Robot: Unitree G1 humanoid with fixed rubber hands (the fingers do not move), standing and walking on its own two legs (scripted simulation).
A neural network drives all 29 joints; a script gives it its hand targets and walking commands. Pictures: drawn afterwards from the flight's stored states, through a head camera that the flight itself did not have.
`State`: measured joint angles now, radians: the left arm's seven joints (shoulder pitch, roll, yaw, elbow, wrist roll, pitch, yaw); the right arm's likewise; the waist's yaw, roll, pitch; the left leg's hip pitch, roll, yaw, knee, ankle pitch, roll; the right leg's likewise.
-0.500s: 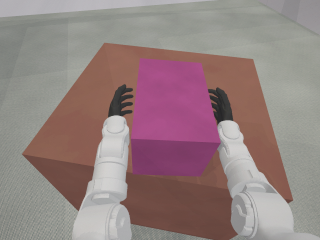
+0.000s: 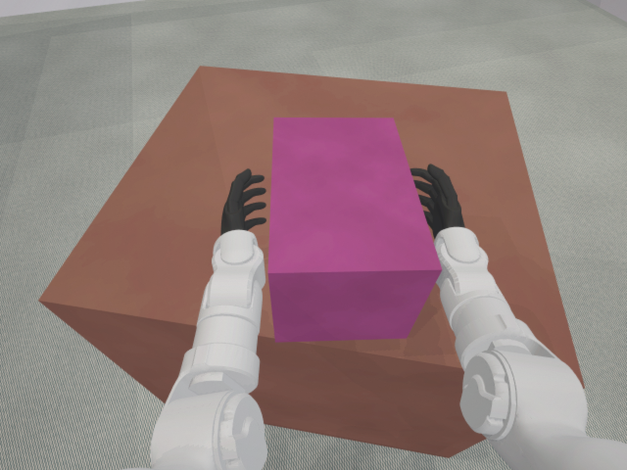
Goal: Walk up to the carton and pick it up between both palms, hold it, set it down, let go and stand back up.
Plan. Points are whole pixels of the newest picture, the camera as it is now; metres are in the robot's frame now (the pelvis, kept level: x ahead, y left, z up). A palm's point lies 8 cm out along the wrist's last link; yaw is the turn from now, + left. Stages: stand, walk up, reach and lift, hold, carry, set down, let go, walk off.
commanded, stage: set down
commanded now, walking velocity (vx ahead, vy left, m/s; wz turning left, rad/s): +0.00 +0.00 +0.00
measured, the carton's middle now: (337, 223) +0.44 +0.01 +0.04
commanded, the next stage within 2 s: none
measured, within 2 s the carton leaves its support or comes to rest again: rests again in 0.84 s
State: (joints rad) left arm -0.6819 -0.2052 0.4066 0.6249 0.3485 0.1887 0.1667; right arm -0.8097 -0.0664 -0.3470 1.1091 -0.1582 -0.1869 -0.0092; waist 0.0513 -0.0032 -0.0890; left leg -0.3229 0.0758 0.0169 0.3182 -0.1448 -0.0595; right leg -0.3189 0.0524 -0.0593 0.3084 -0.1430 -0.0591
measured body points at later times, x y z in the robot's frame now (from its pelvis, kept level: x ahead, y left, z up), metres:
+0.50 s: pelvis +0.00 -0.01 +0.00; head +0.06 -0.03 +0.44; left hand +0.41 +0.13 +0.06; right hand +0.45 -0.15 +0.05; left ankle +0.00 +0.16 -0.75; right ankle +0.00 -0.08 -0.75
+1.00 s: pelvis -0.01 -0.01 -0.01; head +0.08 -0.02 +0.44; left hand +0.41 +0.13 +0.05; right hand +0.46 -0.15 +0.05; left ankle +0.00 +0.16 -0.75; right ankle +0.00 -0.08 -0.75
